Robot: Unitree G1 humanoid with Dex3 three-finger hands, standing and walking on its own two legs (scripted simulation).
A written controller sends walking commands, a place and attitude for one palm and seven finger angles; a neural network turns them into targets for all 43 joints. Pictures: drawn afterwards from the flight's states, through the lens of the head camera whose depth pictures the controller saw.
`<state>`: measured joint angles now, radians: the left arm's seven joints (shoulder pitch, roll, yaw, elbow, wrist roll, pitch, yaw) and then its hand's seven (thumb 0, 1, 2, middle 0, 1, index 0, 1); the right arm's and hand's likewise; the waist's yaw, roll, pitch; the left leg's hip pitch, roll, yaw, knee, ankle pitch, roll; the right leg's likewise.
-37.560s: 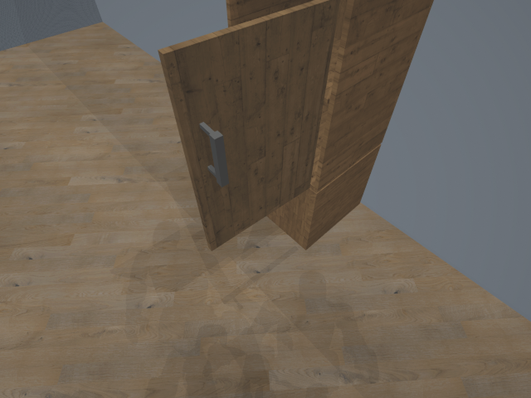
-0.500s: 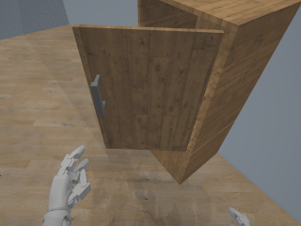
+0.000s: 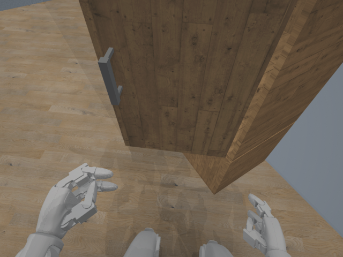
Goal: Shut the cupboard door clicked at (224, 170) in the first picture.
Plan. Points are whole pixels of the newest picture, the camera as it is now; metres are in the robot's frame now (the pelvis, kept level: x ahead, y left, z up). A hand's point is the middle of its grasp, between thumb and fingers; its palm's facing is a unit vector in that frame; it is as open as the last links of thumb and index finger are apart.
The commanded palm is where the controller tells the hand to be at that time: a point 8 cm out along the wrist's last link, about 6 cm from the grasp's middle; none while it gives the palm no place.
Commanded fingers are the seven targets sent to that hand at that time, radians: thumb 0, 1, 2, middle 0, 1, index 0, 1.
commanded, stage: raise the hand and make a fist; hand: left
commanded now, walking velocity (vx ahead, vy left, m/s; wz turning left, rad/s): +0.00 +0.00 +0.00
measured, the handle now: (113, 77) +0.49 +0.21 +0.13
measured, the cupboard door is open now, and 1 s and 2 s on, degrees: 50 50 50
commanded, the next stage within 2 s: bring the fist close to the handle in 1.20 s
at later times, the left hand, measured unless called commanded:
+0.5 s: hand (83, 186) +0.22 +0.19 +0.10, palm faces -0.02 -1.00 -0.03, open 3.1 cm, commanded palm +0.20 +0.25 +0.11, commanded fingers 0.00 0.90 0.90 -1.30 -1.50 -1.30 -1.50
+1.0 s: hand (83, 169) +0.25 +0.19 +0.12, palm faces -0.03 -1.00 -0.04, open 3.1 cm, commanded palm +0.22 +0.25 +0.13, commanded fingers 0.00 0.90 0.90 -1.30 -1.50 -1.30 -1.50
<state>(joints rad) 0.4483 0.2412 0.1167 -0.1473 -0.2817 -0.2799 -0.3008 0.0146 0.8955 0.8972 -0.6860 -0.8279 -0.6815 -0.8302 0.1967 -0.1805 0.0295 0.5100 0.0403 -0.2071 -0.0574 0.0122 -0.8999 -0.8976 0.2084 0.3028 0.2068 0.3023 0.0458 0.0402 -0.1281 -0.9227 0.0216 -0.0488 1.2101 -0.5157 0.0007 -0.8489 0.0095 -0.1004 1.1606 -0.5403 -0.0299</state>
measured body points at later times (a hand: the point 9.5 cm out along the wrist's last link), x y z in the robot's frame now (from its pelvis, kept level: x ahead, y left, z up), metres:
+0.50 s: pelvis +0.02 +0.01 +0.03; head +0.06 +0.01 +0.48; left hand +0.22 +0.24 +0.11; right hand +0.21 -0.22 -0.03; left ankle +0.04 +0.12 -0.64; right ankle +0.02 -0.11 -0.64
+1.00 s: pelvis +0.02 +0.01 +0.05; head +0.05 +0.01 +0.50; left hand +0.25 +0.25 +0.13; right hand +0.19 -0.23 -0.02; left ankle +0.04 +0.12 -0.64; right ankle +0.02 -0.11 -0.64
